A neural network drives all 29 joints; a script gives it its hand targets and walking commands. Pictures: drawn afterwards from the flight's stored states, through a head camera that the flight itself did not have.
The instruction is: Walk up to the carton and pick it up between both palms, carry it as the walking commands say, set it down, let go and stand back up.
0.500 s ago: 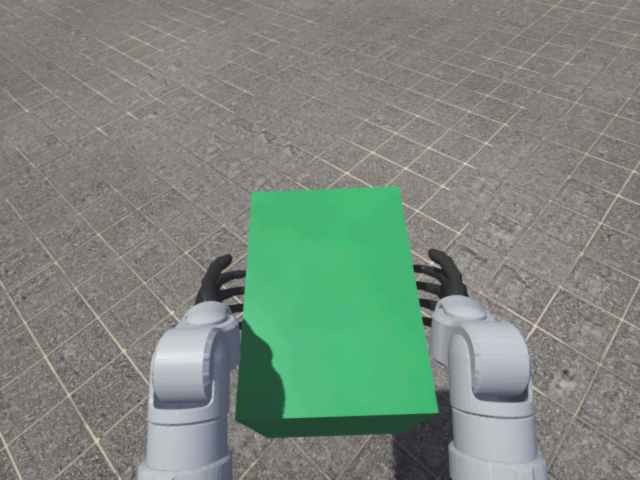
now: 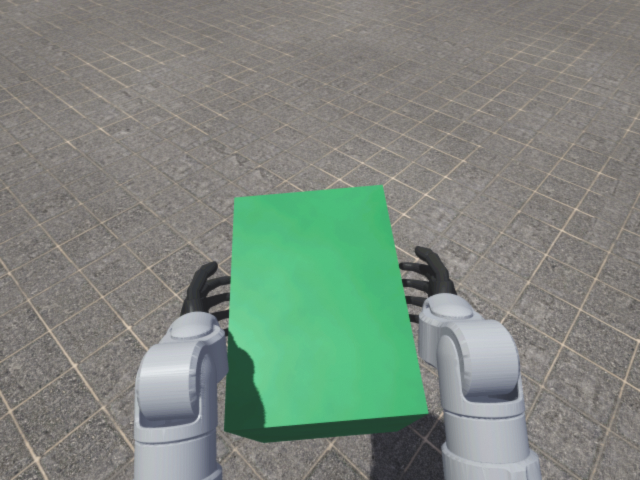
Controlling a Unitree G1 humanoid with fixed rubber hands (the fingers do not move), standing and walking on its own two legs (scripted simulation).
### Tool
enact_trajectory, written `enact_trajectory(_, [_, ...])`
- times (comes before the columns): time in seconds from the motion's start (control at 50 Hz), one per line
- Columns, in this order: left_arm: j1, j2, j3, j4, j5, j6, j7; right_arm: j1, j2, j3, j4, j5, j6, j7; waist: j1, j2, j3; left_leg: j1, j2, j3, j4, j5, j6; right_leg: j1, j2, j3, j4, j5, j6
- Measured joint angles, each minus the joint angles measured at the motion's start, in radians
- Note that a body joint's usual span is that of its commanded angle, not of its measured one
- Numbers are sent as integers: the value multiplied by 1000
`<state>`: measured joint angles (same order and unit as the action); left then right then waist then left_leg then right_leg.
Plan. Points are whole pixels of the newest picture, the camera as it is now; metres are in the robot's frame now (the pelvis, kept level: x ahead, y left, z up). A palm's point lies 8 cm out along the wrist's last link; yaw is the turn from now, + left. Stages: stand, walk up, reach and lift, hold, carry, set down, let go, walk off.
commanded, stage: carry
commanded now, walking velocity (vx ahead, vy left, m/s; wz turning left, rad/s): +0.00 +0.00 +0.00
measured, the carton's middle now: (319, 320) +0.33 +0.00 +0.02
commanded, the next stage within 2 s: none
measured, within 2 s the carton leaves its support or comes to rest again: neither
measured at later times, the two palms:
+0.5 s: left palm (221, 337) +0.26 +0.11 +0.10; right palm (466, 314) +0.27 -0.16 +0.12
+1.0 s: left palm (214, 337) +0.26 +0.12 +0.10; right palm (459, 314) +0.27 -0.15 +0.12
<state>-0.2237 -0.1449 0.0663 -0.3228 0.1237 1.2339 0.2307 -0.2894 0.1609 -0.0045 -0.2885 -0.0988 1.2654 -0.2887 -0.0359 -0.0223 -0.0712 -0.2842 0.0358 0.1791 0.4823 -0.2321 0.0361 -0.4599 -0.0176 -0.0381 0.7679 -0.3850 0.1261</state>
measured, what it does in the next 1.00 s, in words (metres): steps on the spot: right foot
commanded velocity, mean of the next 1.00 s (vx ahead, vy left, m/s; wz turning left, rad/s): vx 0.00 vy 0.00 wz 0.00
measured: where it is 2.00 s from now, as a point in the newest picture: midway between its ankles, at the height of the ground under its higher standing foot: outside the picture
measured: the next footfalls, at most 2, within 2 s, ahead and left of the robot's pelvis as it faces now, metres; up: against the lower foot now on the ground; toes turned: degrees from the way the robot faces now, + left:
right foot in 0.10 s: +0.05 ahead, -0.17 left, +0.00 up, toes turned -4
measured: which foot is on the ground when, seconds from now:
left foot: down 0.00-1.00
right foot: up 0.00-0.08, down 0.10-1.00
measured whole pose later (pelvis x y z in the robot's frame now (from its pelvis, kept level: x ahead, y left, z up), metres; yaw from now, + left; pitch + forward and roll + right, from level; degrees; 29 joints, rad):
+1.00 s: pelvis -0.01 -0.02 +0.00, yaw +0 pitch +2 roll +0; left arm -0.24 -0.15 0.03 -0.29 0.12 1.29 0.26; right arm -0.29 0.16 -0.04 -0.27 -0.10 1.28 -0.29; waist 0.00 -0.01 -0.11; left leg -0.31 0.07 0.16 0.54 -0.26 0.00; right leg -0.33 -0.09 -0.04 0.55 -0.25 0.05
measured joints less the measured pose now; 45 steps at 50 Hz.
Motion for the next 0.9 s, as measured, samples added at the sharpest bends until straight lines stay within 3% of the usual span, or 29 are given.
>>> enact_trajectory(0.04, [10, 2, 0, -1, 0, 14, -3, 0, 0, 0, 0, -1, 6, 9, 28, 7, -19, -1, 21, 4, 13, -21, -15, 41, -37, 3, -68, 16, -48])
enact_trajectory(0.1, [-3, -1, 1, -7, 0, 34, 7, 0, -1, 0, 0, -1, 6, 10, 38, -20, -32, -17, 21, -9, 52, -31, -32, 134, -85, 9, -220, 165, -70])
enact_trajectory(0.2, [-7, -2, -25, 16, 0, 51, 19, 0, -1, -24, 17, -1, 12, 7, 42, 9, -34, -19, 61, -14, 60, -31, -49, 134, -47, 2, -220, 132, -89])
enact_trajectory(0.9, [-18, -4, -33, 37, 0, 56, 27, 0, -1, -35, 17, -1, 13, 2, 32, 14, -34, -23, 38, -15, 60, -24, -39, 134, -70, 1, -220, 139, -81])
